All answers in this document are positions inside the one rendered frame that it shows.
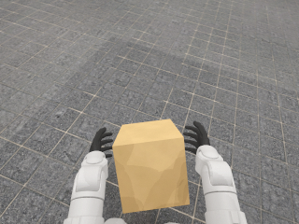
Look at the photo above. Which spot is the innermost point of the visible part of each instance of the robot right hand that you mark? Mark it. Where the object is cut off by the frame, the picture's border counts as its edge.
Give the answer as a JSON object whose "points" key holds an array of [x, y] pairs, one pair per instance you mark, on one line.
{"points": [[200, 137]]}

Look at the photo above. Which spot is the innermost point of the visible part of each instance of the robot right forearm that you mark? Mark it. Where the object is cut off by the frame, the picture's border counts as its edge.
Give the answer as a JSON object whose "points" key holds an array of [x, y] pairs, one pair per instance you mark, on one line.
{"points": [[222, 206]]}

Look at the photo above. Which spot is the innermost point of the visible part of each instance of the robot left forearm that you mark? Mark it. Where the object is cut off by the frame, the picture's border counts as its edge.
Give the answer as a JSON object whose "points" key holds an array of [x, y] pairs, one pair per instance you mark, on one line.
{"points": [[88, 194]]}

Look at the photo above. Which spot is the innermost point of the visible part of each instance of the carton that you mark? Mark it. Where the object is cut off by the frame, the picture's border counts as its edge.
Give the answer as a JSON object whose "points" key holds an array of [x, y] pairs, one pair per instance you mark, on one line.
{"points": [[151, 167]]}

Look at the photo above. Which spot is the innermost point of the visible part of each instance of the robot left hand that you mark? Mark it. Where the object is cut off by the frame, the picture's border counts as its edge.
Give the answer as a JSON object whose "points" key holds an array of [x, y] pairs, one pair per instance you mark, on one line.
{"points": [[97, 143]]}

